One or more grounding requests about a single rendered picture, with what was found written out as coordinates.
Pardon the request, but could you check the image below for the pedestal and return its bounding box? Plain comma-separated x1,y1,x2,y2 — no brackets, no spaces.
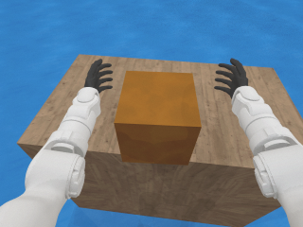
16,54,303,227

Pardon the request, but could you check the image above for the right robot forearm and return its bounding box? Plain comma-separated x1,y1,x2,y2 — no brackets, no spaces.
231,86,303,156

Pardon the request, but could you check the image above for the robot right upper arm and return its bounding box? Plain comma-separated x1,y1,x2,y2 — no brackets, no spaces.
253,145,303,227

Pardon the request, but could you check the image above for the right robot hand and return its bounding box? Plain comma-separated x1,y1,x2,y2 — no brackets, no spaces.
214,58,249,99

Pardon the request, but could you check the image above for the robot left upper arm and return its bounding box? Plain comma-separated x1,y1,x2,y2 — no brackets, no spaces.
0,149,85,227

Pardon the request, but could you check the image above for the carton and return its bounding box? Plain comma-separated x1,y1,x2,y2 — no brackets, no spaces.
114,71,202,166

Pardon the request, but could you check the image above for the left robot hand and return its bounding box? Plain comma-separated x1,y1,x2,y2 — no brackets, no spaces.
84,59,113,94

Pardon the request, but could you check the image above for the left robot forearm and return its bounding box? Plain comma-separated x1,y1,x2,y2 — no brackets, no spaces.
25,87,101,189

